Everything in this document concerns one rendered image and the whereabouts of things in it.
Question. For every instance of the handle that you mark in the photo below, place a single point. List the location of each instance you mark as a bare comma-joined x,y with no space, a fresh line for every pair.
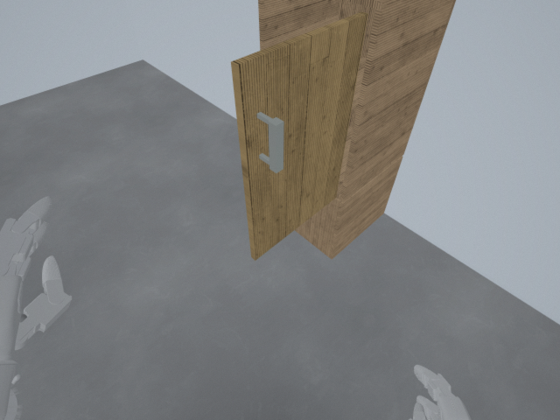
276,143

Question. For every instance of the right robot hand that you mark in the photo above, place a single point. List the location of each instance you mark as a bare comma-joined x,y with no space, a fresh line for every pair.
449,407

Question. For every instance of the left robot forearm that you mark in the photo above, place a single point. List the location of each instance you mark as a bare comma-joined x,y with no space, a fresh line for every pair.
11,402

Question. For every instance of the cupboard door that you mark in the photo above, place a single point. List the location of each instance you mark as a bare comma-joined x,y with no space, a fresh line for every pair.
308,82

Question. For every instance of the left robot hand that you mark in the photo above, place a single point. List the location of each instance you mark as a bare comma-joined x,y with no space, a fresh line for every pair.
18,241

